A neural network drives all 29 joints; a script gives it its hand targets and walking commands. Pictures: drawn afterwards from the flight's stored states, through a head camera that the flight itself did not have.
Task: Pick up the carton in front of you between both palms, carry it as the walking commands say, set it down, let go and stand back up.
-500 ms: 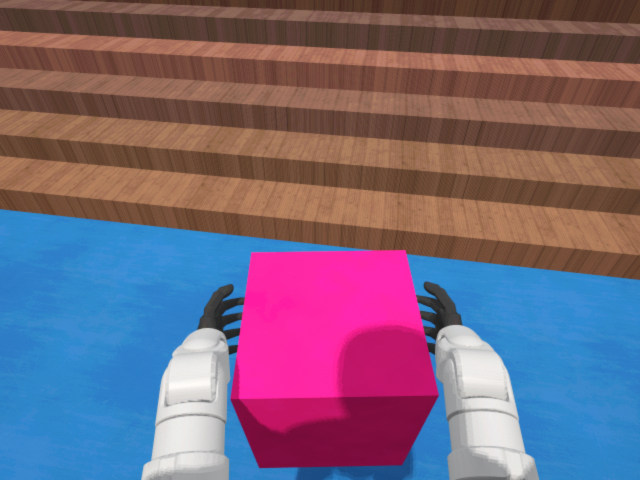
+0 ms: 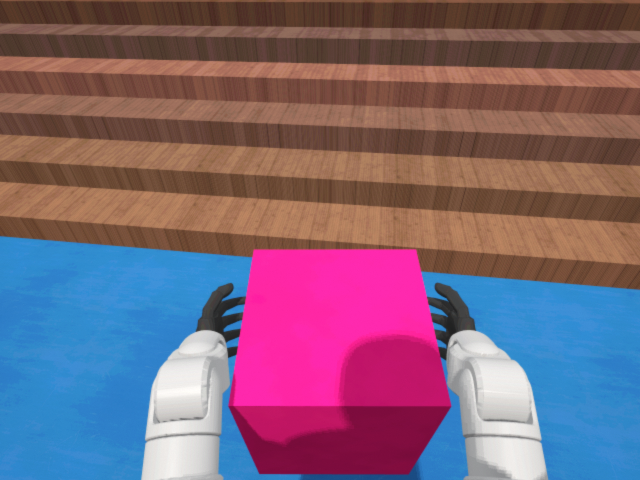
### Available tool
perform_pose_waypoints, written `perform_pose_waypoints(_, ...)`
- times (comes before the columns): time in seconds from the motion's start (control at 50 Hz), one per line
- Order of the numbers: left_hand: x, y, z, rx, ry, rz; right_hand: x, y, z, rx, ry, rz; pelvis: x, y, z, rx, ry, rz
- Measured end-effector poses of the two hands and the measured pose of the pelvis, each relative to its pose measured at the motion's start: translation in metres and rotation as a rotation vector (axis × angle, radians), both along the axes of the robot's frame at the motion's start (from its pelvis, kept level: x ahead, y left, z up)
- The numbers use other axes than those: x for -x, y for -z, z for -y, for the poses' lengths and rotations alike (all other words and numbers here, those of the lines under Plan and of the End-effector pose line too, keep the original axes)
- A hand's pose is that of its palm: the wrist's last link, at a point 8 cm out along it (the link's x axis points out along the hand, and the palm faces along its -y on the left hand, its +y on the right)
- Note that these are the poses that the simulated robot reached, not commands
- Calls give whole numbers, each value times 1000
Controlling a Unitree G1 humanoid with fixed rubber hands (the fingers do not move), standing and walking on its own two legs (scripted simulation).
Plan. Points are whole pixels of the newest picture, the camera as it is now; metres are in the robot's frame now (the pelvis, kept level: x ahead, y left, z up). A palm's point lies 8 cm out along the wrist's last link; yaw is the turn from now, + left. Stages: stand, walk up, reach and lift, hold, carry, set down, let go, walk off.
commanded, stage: carry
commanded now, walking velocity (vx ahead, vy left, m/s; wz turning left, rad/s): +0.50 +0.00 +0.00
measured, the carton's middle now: (334, 366) +0.29 -0.01 +0.01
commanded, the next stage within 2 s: none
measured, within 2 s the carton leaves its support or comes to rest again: neither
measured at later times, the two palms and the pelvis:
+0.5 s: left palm (243, 215) +0.52 +0.13 +0.10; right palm (426, 218) +0.50 -0.16 +0.10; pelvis +0.24 +0.00 +0.01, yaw -2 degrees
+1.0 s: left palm (271, 134) +0.84 +0.11 +0.10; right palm (402, 133) +0.83 -0.18 +0.09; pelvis +0.57 -0.03 +0.01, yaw +0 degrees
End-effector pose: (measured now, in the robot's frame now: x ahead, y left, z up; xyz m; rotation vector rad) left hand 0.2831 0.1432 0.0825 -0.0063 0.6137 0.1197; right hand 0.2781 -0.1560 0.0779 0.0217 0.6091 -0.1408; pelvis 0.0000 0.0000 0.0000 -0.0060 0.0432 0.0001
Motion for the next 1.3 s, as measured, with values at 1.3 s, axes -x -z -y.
perform_pose_waypoints(1.3,-799,-52,13,92,28,35,-777,-63,11,-31,124,42,-766,-8,-4,8,51,-35)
